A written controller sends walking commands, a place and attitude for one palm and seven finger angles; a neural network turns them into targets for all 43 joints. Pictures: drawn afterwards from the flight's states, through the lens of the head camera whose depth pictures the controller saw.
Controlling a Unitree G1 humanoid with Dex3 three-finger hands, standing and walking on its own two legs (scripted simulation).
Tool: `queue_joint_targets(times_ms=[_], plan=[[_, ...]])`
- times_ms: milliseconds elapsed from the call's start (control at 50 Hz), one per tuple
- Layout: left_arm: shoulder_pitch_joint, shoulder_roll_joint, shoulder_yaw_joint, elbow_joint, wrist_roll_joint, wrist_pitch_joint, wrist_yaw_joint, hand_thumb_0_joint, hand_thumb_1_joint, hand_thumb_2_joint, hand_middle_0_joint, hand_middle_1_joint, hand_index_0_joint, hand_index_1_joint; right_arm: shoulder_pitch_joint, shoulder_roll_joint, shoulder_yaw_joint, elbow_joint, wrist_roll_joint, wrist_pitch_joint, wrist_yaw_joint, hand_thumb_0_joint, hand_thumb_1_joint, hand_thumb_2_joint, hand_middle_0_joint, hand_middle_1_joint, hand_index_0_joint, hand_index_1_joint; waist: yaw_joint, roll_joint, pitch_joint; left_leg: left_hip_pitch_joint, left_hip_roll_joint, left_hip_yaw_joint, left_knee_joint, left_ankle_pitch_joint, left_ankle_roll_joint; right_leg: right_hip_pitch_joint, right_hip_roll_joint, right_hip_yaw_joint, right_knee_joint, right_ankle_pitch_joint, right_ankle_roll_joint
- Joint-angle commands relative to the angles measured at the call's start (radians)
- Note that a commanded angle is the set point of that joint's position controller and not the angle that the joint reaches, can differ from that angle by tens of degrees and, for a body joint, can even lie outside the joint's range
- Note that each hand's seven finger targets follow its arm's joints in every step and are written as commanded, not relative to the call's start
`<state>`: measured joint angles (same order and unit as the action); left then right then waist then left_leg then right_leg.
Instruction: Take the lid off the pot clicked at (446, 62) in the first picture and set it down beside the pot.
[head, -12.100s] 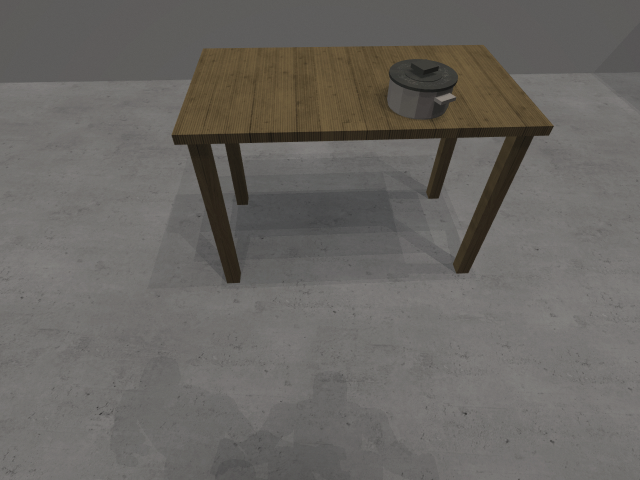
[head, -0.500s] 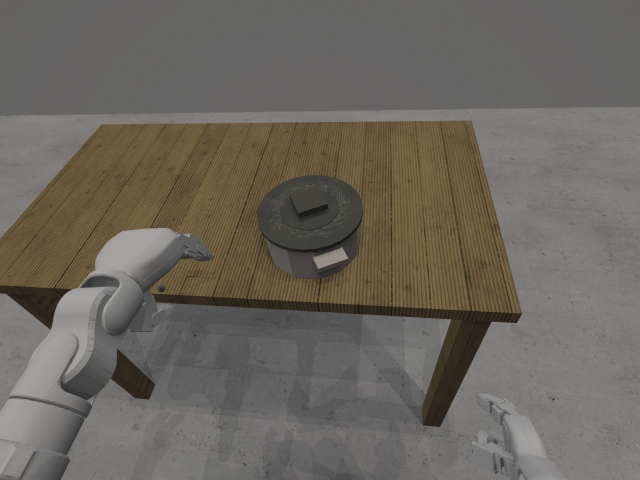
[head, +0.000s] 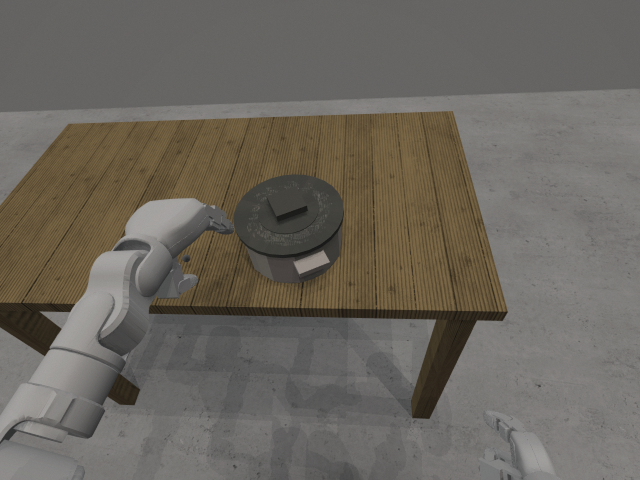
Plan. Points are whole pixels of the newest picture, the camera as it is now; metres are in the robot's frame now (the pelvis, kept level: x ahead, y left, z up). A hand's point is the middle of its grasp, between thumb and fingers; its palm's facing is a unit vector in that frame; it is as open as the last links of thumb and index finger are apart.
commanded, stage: move the open hand above the knob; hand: left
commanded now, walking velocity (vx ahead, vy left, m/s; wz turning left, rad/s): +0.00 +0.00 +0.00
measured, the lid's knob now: (286, 203) +0.52 +0.09 +0.03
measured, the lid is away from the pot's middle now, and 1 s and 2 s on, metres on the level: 0.00 0.00 0.00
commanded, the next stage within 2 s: lower the open fingers around the knob in 1.68 s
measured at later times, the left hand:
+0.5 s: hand (236, 219) +0.43 +0.15 +0.09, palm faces -0.28 -0.07 -0.96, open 10.0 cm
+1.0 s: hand (273, 190) +0.48 +0.10 +0.09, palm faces -0.31 -0.05 -0.95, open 10.0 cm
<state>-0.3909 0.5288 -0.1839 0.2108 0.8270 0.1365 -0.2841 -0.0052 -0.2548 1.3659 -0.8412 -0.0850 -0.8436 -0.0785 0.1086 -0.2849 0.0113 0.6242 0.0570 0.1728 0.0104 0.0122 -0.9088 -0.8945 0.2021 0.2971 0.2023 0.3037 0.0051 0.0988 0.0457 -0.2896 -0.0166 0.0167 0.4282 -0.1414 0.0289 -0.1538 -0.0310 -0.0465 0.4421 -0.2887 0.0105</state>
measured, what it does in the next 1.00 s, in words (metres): stands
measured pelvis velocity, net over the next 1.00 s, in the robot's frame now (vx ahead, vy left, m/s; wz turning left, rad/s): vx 0.02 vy -0.01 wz -0.01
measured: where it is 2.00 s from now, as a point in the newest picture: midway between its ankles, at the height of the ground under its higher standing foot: outside the picture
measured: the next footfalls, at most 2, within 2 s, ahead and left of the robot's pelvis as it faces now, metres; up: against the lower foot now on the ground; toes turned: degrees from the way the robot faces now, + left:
none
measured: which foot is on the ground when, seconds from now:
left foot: down 0.00-1.00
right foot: down 0.00-1.00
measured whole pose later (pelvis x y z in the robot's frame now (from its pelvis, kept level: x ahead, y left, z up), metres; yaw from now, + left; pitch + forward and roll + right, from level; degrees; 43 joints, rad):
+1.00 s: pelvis +0.02 -0.01 -0.01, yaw -1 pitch +6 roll +0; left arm -0.93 0.33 -0.33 0.80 0.86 0.25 -0.23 -0.01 -0.25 1.37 -0.84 -0.08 -0.84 -0.08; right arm 0.15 -0.27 0.00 0.70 0.08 0.22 0.02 0.01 -0.91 -0.89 0.20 0.30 0.20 0.30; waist -0.06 0.08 -0.02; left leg -0.41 -0.01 0.03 0.49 -0.19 0.02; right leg -0.28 -0.03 -0.03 0.51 -0.34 0.00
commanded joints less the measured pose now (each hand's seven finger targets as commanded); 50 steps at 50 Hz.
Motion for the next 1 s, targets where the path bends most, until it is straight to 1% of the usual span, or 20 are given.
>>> queue_joint_targets(times_ms=[0, 80, 160, 200, 240, 340, 380, 440, 480, 520, 580, 640, 680, 700, 720, 760, 800, 920, 960, 980], plan=[[-0.370, 0.186, 0.109, -0.170, 0.010, 0.011, 0.052, 0.000, -0.260, 1.368, -0.834, -0.081, -0.834, -0.081, -0.125, -0.097, -0.030, -0.159, 0.002, -0.047, 0.008, 0.000, -0.900, -0.900, 0.200, 0.300, 0.200, 0.300, 0.003, -0.069, -0.361, 0.258, -0.023, -0.027, -0.010, 0.188, 0.025, -0.031, 0.056, 0.002, -0.040, 0.294, -0.041], [-0.430, 0.195, 0.113, -0.138, 0.020, 0.036, 0.065, 0.000, -0.260, 1.368, -0.834, -0.081, -0.834, -0.081, -0.131, -0.102, -0.032, -0.158, 0.005, -0.036, 0.010, 0.000, -0.900, -0.900, 0.200, 0.300, 0.200, 0.300, 0.001, -0.098, -0.348, 0.235, -0.024, -0.023, -0.003, 0.165, 0.027, -0.046, 0.057, 0.005, -0.034, 0.293, -0.041], [-0.484, 0.182, 0.094, -0.118, 0.024, 0.049, 0.077, 0.000, -0.260, 1.368, -0.834, -0.081, -0.834, -0.081, -0.125, -0.095, -0.026, -0.150, 0.008, -0.034, 0.009, 0.000, -0.900, -0.900, 0.200, 0.300, 0.200, 0.300, -0.001, -0.057, -0.387, 0.257, -0.025, -0.022, 0.011, 0.208, 0.025, -0.045, 0.055, 0.006, -0.018, 0.327, -0.042], [-0.477, 0.150, 0.073, -0.035, 0.020, 0.068, 0.075, 0.000, -0.260, 1.368, -0.834, -0.081, -0.834, -0.081, -0.112, -0.096, -0.025, -0.140, 0.012, -0.030, 0.009, 0.000, -0.900, -0.900, 0.200, 0.300, 0.200, 0.300, -0.008, -0.121, -0.361, 0.224, -0.025, -0.014, 0.014, 0.194, 0.026, -0.050, 0.055, 0.003, -0.018, 0.336, -0.038], [-0.541, 0.158, 0.066, 0.008, 0.026, 0.077, 0.073, 0.000, -0.260, 1.368, -0.834, -0.081, -0.834, -0.081, -0.113, -0.100, -0.023, -0.132, 0.016, -0.019, 0.005, 0.000, -0.900, -0.900, 0.200, 0.300, 0.200, 0.300, -0.016, -0.131, -0.345, 0.203, -0.027, -0.009, 0.010, 0.153, 0.026, -0.066, 0.053, 0.004, -0.022, 0.310, -0.035], [-0.673, 0.147, 0.044, -0.026, 0.029, 0.071, 0.067, 0.000, -0.260, 1.368, -0.834, -0.081, -0.834, -0.081, -0.108, -0.094, -0.029, -0.135, 0.013, -0.020, -0.001, 0.000, -0.900, -0.900, 0.200, 0.300, 0.200, 0.300, -0.026, -0.067, -0.446, 0.269, -0.031, -0.014, 0.036, 0.220, 0.032, -0.055, 0.050, 0.011, -0.003, 0.366, -0.039], [-0.656, 0.106, 0.024, 0.053, 0.026, 0.076, 0.061, 0.000, -0.260, 1.368, -0.834, -0.081, -0.834, -0.081, -0.095, -0.095, -0.029, -0.127, 0.015, -0.014, 0.000, 0.000, -0.900, -0.900, 0.200, 0.300, 0.200, 0.300, -0.035, -0.123, -0.417, 0.240, -0.030, -0.013, 0.041, 0.218, 0.032, -0.067, 0.055, 0.006, -0.005, 0.377, -0.039], [-0.673, 0.078, -0.001, 0.124, 0.026, 0.079, 0.062, 0.000, -0.260, 1.368, -0.834, -0.081, -0.834, -0.081, -0.081, -0.098, -0.027, -0.119, 0.020, -0.006, 0.005, 0.000, -0.900, -0.900, 0.200, 0.300, 0.200, 0.300, -0.035, -0.133, -0.393, 0.216, -0.033, -0.003, 0.041, 0.204, 0.031, -0.082, 0.052, 0.000, -0.002, 0.376, -0.035], [-0.727, 0.114, 0.031, 0.126, 0.036, 0.082, 0.067, 0.000, -0.260, 1.368, -0.834, -0.081, -0.834, -0.081, -0.081, -0.102, -0.030, -0.118, 0.020, -0.002, 0.005, 0.000, -0.900, -0.900, 0.200, 0.300, 0.200, 0.300, -0.036, -0.136, -0.411, 0.215, -0.031, -0.003, 0.048, 0.222, 0.034, -0.072, 0.053, 0.005, 0.001, 0.400, -0.038], [-0.772, 0.110, 0.022, 0.128, 0.037, 0.081, 0.072, 0.000, -0.260, 1.368, -0.834, -0.081, -0.834, -0.081, -0.070, -0.100, -0.033, -0.114, 0.019, -0.001, 0.004, 0.000, -0.900, -0.900, 0.200, 0.300, 0.200, 0.300, -0.038, -0.129, -0.446, 0.226, -0.035, 0.001, 0.056, 0.239, 0.038, -0.057, 0.050, 0.009, 0.009, 0.435, -0.036], [-0.768, 0.145, 0.062, 0.144, 0.038, 0.076, 0.080, 0.000, -0.260, 1.368, -0.834, -0.081, -0.834, -0.081, -0.067, -0.102, -0.032, -0.116, 0.017, 0.000, 0.004, 0.000, -0.900, -0.900, 0.200, 0.300, 0.200, 0.300, -0.030, -0.129, -0.478, 0.222, -0.035, 0.001, 0.066, 0.284, 0.038, -0.029, 0.049, 0.014, 0.019, 0.495, -0.037], [-0.782, 0.050, -0.011, 0.191, 0.039, 0.094, 0.087, 0.000, -0.260, 1.368, -0.834, -0.081, -0.834, -0.081, -0.052, -0.098, -0.039, -0.103, 0.021, 0.004, 0.015, 0.000, -0.900, -0.900, 0.200, 0.300, 0.200, 0.300, -0.044, -0.101, -0.457, 0.236, -0.030, 0.003, 0.072, 0.299, 0.034, -0.079, 0.053, 0.001, 0.025, 0.479, -0.036], [-0.784, 0.076, 0.016, 0.268, 0.041, 0.104, 0.088, 0.000, -0.260, 1.368, -0.834, -0.081, -0.834, -0.081, -0.045, -0.108, -0.039, -0.094, 0.025, 0.010, 0.015, 0.000, -0.900, -0.900, 0.200, 0.300, 0.200, 0.300, -0.047, -0.157, -0.424, 0.197, -0.027, 0.005, 0.065, 0.261, 0.034, -0.085, 0.056, -0.001, 0.015, 0.453, -0.036], [-0.848, 0.078, 0.005, 0.219, 0.043, 0.102, 0.089, 0.000, -0.260, 1.368, -0.834, -0.081, -0.834, -0.081, -0.048, -0.108, -0.041, -0.095, 0.022, 0.011, 0.014, 0.000, -0.900, -0.900, 0.200, 0.300, 0.200, 0.300, -0.047, -0.142, -0.467, 0.211, -0.032, 0.009, 0.068, 0.261, 0.037, -0.067, 0.051, 0.005, 0.019, 0.474, -0.034], [-0.870, 0.047, -0.024, 0.216, 0.042, 0.104, 0.086, 0.000, -0.260, 1.368, -0.834, -0.081, -0.834, -0.081, -0.050, -0.104, -0.042, -0.099, 0.022, 0.010, 0.014, 0.000, -0.900, -0.900, 0.200, 0.300, 0.200, 0.300, -0.056, -0.126, -0.473, 0.223, -0.036, 0.008, 0.074, 0.271, 0.039, -0.078, 0.052, 0.005, 0.021, 0.482, -0.034], [-0.933, 0.059, -0.018, 0.220, 0.049, 0.104, 0.090, 0.000, -0.260, 1.368, -0.834, -0.081, -0.834, -0.081, -0.040, -0.105, -0.045, -0.085, 0.021, 0.011, 0.012, 0.000, -0.900, -0.900, 0.200, 0.300, 0.200, 0.300, -0.062, -0.099, -0.496, 0.250, -0.031, 0.000, 0.075, 0.284, 0.036, -0.094, 0.054, 0.001, 0.027, 0.466, -0.037], [-0.940, 0.058, -0.011, 0.272, 0.045, 0.105, 0.092, 0.000, -0.260, 1.368, -0.834, -0.081, -0.834, -0.081, -0.023, -0.107, -0.047, -0.074, 0.020, 0.010, 0.009, 0.000, -0.900, -0.900, 0.200, 0.300, 0.200, 0.300, -0.066, -0.122, -0.488, 0.238, -0.032, 0.003, 0.082, 0.283, 0.040, -0.098, 0.056, 0.003, 0.024, 0.477, -0.036], [-1.053, -0.029, -0.072, 0.415, 0.050, 0.109, 0.100, 0.000, -0.260, 1.368, -0.834, -0.081, -0.834, -0.081, 0.008, -0.105, -0.051, -0.038, 0.018, 0.016, 0.005, 0.000, -0.900, -0.900, 0.200, 0.300, 0.200, 0.300, -0.087, -0.135, -0.489, 0.235, -0.029, 0.001, 0.078, 0.255, 0.037, -0.152, 0.059, -0.007, 0.025, 0.419, -0.037], [-1.085, 0.003, -0.043, 0.459, 0.052, 0.110, 0.108, 0.000, -0.260, 1.368, -0.834, -0.081, -0.834, -0.081, 0.018, -0.109, -0.052, -0.026, 0.015, 0.015, 0.001, 0.000, -0.900, -0.900, 0.200, 0.300, 0.200, 0.300, -0.089, -0.146, -0.495, 0.223, -0.029, 0.008, 0.079, 0.245, 0.038, -0.145, 0.057, -0.002, 0.024, 0.429, -0.035], [-1.071, 0.034, -0.008, 0.465, 0.052, 0.104, 0.110, 0.000, -0.260, 1.368, -0.834, -0.081, -0.834, -0.081, 0.022, -0.112, -0.051, -0.031, 0.011, 0.014, 0.000, 0.000, -0.900, -0.900, 0.200, 0.300, 0.200, 0.300, -0.076, -0.151, -0.513, 0.212, -0.031, 0.005, 0.081, 0.256, 0.040, -0.123, 0.056, 0.002, 0.026, 0.449, -0.038]])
